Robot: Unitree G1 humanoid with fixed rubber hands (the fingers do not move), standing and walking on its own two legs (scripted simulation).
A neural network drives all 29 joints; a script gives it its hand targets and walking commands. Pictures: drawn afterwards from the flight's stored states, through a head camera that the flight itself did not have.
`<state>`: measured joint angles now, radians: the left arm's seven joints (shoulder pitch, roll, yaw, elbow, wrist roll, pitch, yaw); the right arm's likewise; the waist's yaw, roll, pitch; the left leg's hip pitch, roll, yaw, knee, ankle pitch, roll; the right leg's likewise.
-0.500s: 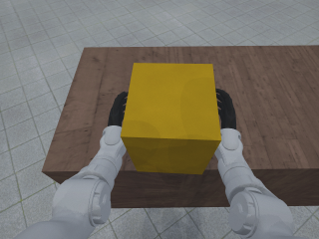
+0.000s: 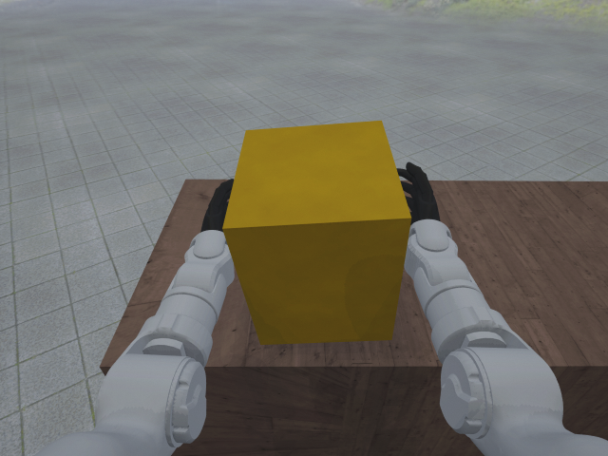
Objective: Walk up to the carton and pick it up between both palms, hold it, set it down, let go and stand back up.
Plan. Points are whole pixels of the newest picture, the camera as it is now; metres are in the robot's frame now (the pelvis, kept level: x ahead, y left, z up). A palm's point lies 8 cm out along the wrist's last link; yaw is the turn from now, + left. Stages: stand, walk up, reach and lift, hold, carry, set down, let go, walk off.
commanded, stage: reach and lift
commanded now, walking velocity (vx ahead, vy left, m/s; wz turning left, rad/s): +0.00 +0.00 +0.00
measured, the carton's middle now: (319, 235) +0.41 +0.00 +0.12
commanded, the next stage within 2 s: hold in 1.40 s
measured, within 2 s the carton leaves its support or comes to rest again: neither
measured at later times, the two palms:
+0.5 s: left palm (203, 213) +0.38 +0.16 +0.18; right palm (418, 213) +0.39 -0.13 +0.18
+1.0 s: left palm (184, 201) +0.37 +0.18 +0.21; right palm (410, 207) +0.37 -0.11 +0.20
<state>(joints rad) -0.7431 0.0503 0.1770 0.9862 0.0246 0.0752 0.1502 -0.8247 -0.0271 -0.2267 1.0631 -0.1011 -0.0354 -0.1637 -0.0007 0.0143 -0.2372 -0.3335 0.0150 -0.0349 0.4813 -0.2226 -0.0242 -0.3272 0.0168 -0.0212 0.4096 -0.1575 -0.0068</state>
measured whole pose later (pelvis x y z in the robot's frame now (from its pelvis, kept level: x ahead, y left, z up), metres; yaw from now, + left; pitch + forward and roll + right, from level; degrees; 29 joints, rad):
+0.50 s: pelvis +0.00 +0.01 +0.00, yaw +0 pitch -5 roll -1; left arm -0.83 0.04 0.27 0.83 0.17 0.40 0.09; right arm -0.90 -0.02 -0.29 1.06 -0.10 0.10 -0.15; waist 0.00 0.01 -0.08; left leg -0.14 0.01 -0.03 0.47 -0.23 -0.01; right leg -0.13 0.02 -0.02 0.38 -0.16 -0.01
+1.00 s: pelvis +0.00 +0.02 +0.00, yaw +1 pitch -9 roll -2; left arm -0.82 0.04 0.27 0.70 0.18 0.55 0.08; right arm -0.86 -0.02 -0.22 0.98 -0.01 0.20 -0.17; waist -0.01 0.01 -0.06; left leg -0.06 0.01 -0.04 0.47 -0.25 -0.01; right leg -0.01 0.02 -0.02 0.31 -0.14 0.00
